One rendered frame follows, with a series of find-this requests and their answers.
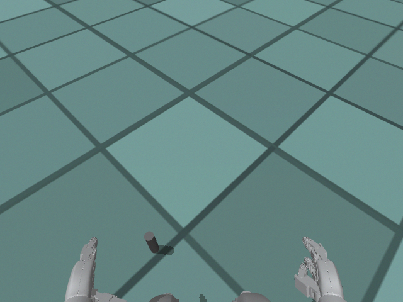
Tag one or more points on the left robot hand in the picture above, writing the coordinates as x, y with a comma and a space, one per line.
81, 281

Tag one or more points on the can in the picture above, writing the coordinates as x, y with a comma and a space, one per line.
151, 241

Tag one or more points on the right robot hand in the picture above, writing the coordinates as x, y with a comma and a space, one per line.
325, 275

